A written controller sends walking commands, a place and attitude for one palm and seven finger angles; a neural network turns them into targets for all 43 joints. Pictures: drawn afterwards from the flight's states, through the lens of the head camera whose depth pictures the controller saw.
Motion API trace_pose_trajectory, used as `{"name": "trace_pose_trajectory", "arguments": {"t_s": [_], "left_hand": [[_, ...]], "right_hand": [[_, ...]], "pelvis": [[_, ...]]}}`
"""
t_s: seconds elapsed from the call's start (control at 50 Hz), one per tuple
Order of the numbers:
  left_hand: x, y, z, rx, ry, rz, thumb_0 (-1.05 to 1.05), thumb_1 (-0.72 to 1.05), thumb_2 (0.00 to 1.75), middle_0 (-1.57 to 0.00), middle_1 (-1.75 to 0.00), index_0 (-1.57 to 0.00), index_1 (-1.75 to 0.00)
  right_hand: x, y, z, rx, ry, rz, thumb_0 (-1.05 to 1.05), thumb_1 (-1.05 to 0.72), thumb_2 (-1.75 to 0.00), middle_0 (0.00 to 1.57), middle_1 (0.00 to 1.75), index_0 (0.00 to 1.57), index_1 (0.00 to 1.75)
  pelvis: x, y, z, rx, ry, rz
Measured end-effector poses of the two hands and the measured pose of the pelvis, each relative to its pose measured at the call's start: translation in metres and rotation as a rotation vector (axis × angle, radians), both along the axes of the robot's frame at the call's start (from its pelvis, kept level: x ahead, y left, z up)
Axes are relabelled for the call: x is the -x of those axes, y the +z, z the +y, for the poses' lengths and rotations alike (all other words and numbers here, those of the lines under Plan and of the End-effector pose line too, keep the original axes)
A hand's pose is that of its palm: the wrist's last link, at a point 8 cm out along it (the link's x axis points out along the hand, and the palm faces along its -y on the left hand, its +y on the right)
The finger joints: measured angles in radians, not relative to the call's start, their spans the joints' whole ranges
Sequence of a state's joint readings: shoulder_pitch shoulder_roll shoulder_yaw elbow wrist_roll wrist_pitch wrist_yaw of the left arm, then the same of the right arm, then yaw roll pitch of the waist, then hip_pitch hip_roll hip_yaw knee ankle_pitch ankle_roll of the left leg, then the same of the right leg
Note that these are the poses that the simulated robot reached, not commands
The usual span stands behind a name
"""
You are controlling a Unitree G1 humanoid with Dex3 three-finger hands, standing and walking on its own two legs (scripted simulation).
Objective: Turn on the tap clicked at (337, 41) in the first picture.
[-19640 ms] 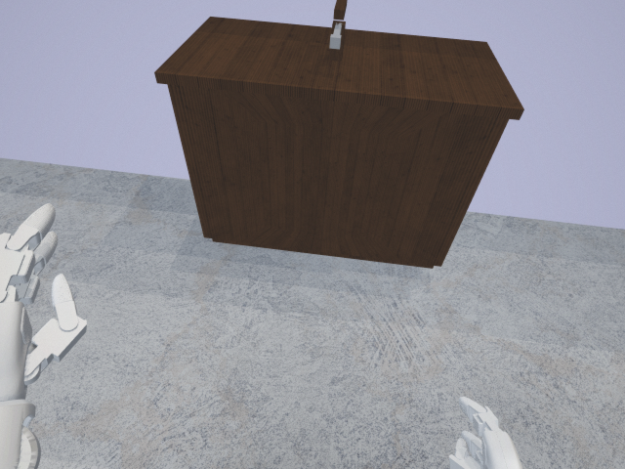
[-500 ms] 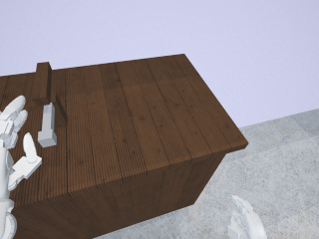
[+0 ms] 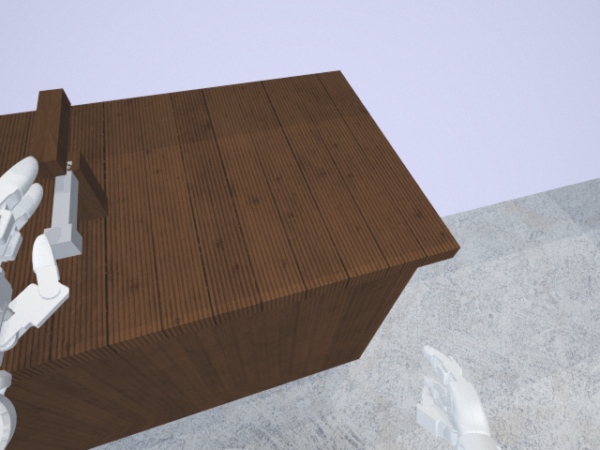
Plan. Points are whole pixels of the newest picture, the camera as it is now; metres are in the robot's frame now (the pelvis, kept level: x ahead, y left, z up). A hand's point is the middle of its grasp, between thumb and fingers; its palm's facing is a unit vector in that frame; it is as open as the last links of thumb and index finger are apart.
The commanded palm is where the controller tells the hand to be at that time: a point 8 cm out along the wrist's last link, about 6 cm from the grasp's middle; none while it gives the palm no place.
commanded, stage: shuffle to correct the standing spot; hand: left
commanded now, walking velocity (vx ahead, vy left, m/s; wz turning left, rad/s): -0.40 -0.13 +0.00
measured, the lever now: (63, 241) +0.30 +0.31 +0.11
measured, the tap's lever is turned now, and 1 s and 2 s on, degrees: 0 0 0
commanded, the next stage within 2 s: come to a stop and stand still in 0.18 s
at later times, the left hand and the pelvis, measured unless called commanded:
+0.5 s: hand (22, 415) +0.12 +0.23 +0.16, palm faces +0.42 -0.81 -0.42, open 7.4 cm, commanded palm +0.07 +0.26 +0.18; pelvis -0.07 -0.03 +0.00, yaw +3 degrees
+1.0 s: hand out of the picture +0.16 +0.27 +0.21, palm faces +0.53 -0.74 -0.41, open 7.4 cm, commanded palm +0.08 +0.26 +0.18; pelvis -0.07 -0.03 +0.00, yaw +2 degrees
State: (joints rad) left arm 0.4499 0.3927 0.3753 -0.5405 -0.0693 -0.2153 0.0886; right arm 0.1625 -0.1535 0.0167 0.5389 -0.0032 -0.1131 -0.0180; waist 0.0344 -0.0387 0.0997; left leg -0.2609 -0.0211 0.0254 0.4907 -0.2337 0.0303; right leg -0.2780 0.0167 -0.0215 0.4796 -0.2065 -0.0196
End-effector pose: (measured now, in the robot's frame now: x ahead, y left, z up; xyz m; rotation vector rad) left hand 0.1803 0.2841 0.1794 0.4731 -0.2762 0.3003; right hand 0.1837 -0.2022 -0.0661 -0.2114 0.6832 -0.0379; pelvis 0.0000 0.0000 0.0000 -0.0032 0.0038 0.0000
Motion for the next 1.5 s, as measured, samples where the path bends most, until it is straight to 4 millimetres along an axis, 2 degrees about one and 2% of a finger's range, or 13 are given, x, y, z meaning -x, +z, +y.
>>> {"name": "trace_pose_trajectory", "arguments": {"t_s": [0.18,0.34,0.46,0.6,0.78,0.86,0.9,0.98,1.04,1.12,1.18,1.38,1.5], "left_hand": [[0.028,0.011,-0.037,-0.079,-0.036,-0.034,0.01,0.89,0.90,-0.22,-0.30,-0.21,-0.30],[0.062,0.003,-0.035,-0.067,0.008,0.002,0.01,0.89,0.90,-0.22,-0.30,-0.21,-0.31],[0.092,-0.003,-0.024,-0.020,0.060,0.013,0.01,0.89,0.90,-0.22,-0.30,-0.21,-0.31],[0.110,-0.001,-0.020,0.011,0.138,-0.046,0.01,0.89,0.90,-0.21,-0.30,-0.21,-0.30],[0.105,-0.013,-0.028,0.079,0.083,-0.007,0.01,0.89,0.90,-0.21,-0.30,-0.21,-0.30],[0.100,-0.005,-0.020,0.028,0.078,-0.009,0.02,0.89,0.90,-0.22,-0.30,-0.21,-0.30],[0.090,0.012,-0.009,-0.074,0.061,-0.069,0.02,0.89,0.90,-0.22,-0.30,-0.21,-0.31],[0.071,0.039,0.022,-0.135,0.133,-0.195,0.01,0.89,0.90,-0.22,-0.30,-0.21,-0.31],[0.060,0.029,0.017,-0.071,0.118,-0.160,0.01,0.89,0.90,-0.21,-0.30,-0.20,-0.30],[0.051,-0.005,-0.009,-0.003,0.028,-0.014,0.01,0.90,0.90,-0.21,-0.30,-0.20,-0.30],[0.045,-0.022,-0.014,0.019,0.001,0.065,0.01,0.89,0.90,-0.21,-0.30,-0.21,-0.30],[0.042,0.006,0.010,-0.045,0.074,-0.014,0.02,0.89,0.90,-0.22,-0.30,-0.21,-0.31],[0.048,-0.006,0.014,0.016,0.105,0.017,0.01,0.89,0.90,-0.21,-0.30,-0.21,-0.30]], "right_hand": [[0.030,-0.018,-0.043,0.015,-0.034,0.027,0.01,-0.90,-0.90,0.20,0.30,0.20,0.30],[0.075,-0.015,-0.072,0.098,-0.089,0.100,0.01,-0.90,-0.90,0.20,0.30,0.20,0.30],[0.101,-0.007,-0.065,0.091,-0.094,0.078,0.01,-0.90,-0.90,0.20,0.30,0.20,0.30],[0.105,-0.013,-0.048,0.011,-0.027,0.031,0.01,-0.90,-0.90,0.20,0.30,0.20,0.30],[0.109,-0.005,-0.045,0.031,-0.019,0.021,0.01,-0.90,-0.90,0.20,0.30,0.20,0.30],[0.111,-0.003,-0.047,0.034,-0.048,0.028,0.01,-0.90,-0.90,0.20,0.30,0.20,0.30],[0.112,-0.005,-0.042,0.053,-0.013,0.035,0.01,-0.90,-0.90,0.20,0.30,0.20,0.30],[0.110,-0.014,-0.036,0.031,0.062,0.056,0.01,-0.90,-0.90,0.20,0.30,0.20,0.30],[0.106,-0.016,-0.034,-0.005,0.048,0.049,0.01,-0.90,-0.90,0.20,0.30,0.20,0.30],[0.098,-0.015,-0.034,0.000,0.013,0.057,0.01,-0.90,-0.90,0.20,0.30,0.20,0.30],[0.088,-0.013,-0.034,0.027,0.002,0.072,0.01,-0.90,-0.90,0.20,0.30,0.20,0.30],[0.036,-0.001,-0.019,0.048,0.036,0.016,0.01,-0.90,-0.90,0.20,0.30,0.20,0.30],[0.020,0.005,-0.005,0.034,0.055,-0.015,0.01,-0.90,-0.90,0.20,0.30,0.20,0.30]], "pelvis": [[0.024,-0.008,-0.029,0.017,0.012,0.025],[0.051,-0.005,-0.035,-0.019,0.040,0.059],[0.070,-0.002,-0.032,-0.013,0.041,0.011],[0.080,-0.006,-0.036,0.003,0.059,-0.040],[0.086,-0.002,-0.031,0.006,0.039,-0.043],[0.083,-0.001,-0.026,0.010,0.042,-0.043],[0.082,-0.003,-0.027,0.013,0.063,-0.036],[0.076,-0.006,-0.028,0.001,0.046,-0.024],[0.068,-0.003,-0.021,0.003,0.021,-0.009],[0.056,0.000,-0.014,0.003,0.007,0.006],[0.050,0.000,-0.012,0.004,0.014,0.012],[0.038,0.001,-0.004,0.016,0.035,0.024],[0.036,0.002,0.001,0.016,0.036,0.021]]}}
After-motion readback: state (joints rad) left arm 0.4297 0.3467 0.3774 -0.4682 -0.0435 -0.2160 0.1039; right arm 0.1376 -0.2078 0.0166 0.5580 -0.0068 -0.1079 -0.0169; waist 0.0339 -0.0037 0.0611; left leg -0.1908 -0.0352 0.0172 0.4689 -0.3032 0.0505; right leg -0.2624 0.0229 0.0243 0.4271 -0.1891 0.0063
